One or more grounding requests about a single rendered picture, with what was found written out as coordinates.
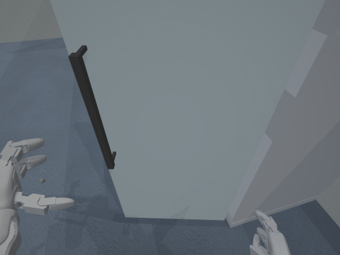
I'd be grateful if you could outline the left robot hand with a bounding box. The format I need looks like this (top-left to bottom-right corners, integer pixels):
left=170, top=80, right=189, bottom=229
left=0, top=138, right=74, bottom=215

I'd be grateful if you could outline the robot left forearm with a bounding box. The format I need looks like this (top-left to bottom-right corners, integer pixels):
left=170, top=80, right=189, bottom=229
left=0, top=209, right=21, bottom=255

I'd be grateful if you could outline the right robot hand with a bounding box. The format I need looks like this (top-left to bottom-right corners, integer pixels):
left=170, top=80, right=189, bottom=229
left=250, top=210, right=291, bottom=255

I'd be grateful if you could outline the handle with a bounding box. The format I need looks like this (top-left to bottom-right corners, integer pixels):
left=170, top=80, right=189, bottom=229
left=69, top=45, right=116, bottom=169

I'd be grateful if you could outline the fridge door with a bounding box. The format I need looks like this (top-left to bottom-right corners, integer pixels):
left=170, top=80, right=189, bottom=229
left=50, top=0, right=325, bottom=220

